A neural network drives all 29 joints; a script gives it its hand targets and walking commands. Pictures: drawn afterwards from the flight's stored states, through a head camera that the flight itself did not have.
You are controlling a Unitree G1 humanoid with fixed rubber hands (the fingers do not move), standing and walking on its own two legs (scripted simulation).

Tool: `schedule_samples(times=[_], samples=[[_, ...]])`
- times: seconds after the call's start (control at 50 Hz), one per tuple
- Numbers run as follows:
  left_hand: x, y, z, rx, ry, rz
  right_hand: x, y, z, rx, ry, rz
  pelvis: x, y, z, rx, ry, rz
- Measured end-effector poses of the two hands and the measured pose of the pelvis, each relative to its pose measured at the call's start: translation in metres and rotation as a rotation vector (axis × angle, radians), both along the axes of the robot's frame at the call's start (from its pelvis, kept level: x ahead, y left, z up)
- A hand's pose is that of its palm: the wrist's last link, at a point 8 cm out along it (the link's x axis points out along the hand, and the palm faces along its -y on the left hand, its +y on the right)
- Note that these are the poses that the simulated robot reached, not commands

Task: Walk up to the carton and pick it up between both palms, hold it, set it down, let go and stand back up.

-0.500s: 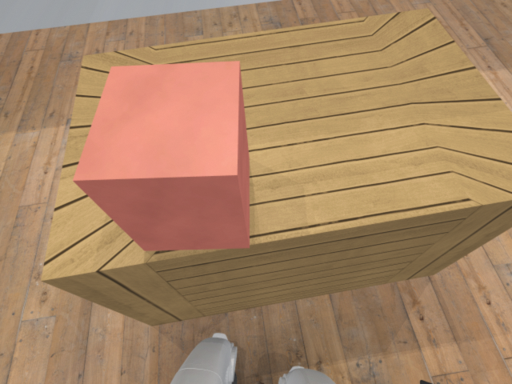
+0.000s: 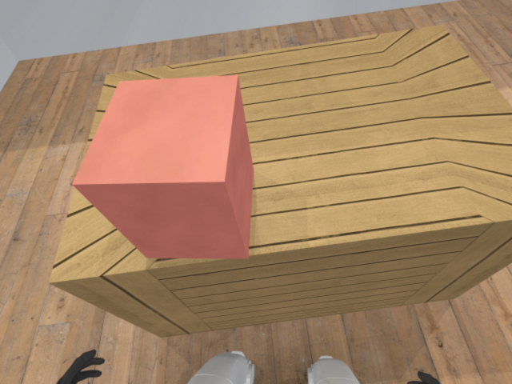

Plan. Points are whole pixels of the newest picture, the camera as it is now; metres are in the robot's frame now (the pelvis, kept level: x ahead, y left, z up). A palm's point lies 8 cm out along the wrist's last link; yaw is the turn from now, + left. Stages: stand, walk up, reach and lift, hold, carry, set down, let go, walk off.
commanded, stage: walk up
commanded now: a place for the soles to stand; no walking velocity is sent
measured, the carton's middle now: (187, 175) +0.45 +0.13 +0.03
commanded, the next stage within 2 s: none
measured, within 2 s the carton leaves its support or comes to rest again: neither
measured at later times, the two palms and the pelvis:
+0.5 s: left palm out of the picture +0.02 +0.48 -0.12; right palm out of the picture +0.12 -0.13 -0.14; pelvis -0.02 +0.15 -0.03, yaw +10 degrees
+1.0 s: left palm out of the picture -0.10 +0.53 -0.11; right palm out of the picture +0.14 -0.08 -0.05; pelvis -0.03 +0.21 +0.02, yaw +12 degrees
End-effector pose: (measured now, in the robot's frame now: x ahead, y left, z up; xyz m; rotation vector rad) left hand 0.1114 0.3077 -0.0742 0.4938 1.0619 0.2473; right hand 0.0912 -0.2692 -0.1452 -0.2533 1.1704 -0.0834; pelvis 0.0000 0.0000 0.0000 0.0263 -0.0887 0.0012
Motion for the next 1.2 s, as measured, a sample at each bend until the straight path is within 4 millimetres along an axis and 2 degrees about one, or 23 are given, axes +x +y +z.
schedule_samples(times=[0.06,0.18,0.26,0.32,0.42,0.5,0.54,0.6,0.68,0.74,0.8,0.92,1.06,1.12,1.2], samples=[[-0.028,0.007,0.010,0.033,0.047,0.043,0.005,0.006,-0.003,0.025,0.009,0.017,0.001,0.004,0.005,-0.010,-0.001,0.010],[-0.079,0.036,0.024,0.100,0.118,0.124,0.019,0.026,-0.005,0.060,0.012,0.082,-0.001,0.021,0.007,0.003,0.004,0.054],[-0.102,0.059,0.025,0.103,0.140,0.161,0.029,0.048,-0.005,0.058,-0.006,0.124,-0.005,0.042,0.005,-0.002,0.005,0.079],[-0.112,0.079,0.017,0.088,0.144,0.178,0.034,0.070,-0.003,0.048,-0.015,0.148,-0.007,0.064,0.002,-0.020,0.005,0.091],[-0.113,0.126,-0.010,0.033,0.117,0.182,0.036,0.111,0.001,-0.011,-0.010,0.177,-0.012,0.111,-0.009,-0.062,0.009,0.122],[-0.090,0.171,-0.045,-0.021,0.059,0.171,0.026,0.136,0.004,-0.102,0.005,0.188,-0.017,0.151,-0.025,-0.062,-0.011,0.162],[-0.077,0.182,-0.055,-0.055,0.032,0.168,0.020,0.144,0.012,-0.145,0.023,0.184,-0.020,0.164,-0.026,-0.078,-0.010,0.168],[-0.064,0.193,-0.059,-0.103,0.018,0.158,0.017,0.150,0.036,-0.207,0.023,0.178,-0.022,0.179,-0.016,-0.093,-0.003,0.173],[-0.066,0.202,-0.056,-0.158,0.045,0.161,0.017,0.152,0.072,-0.296,0.022,0.171,-0.020,0.192,0.003,-0.086,0.017,0.188],[-0.085,0.204,-0.053,-0.188,0.108,0.171,0.020,0.156,0.093,-0.342,0.014,0.166,-0.017,0.200,0.016,-0.090,0.030,0.188],[-0.112,0.208,-0.050,-0.206,0.180,0.187,0.024,0.162,0.103,-0.365,0.001,0.165,-0.015,0.208,0.023,-0.097,0.031,0.186],[-0.169,0.217,-0.044,-0.210,0.263,0.242,0.037,0.173,0.108,-0.385,-0.050,0.189,-0.019,0.214,0.024,-0.090,-0.007,0.192],[-0.239,0.215,-0.041,-0.178,0.308,0.339,0.054,0.192,0.088,-0.325,-0.157,0.257,-0.036,0.210,0.010,-0.065,-0.057,0.199],[-0.256,0.205,-0.044,-0.188,0.324,0.342,0.047,0.184,0.092,-0.320,-0.181,0.257,-0.045,0.201,0.009,-0.061,-0.074,0.189],[-0.273,0.180,-0.047,-0.229,0.353,0.320,0.031,0.156,0.109,-0.349,-0.183,0.235,-0.055,0.181,0.015,-0.047,-0.070,0.167]])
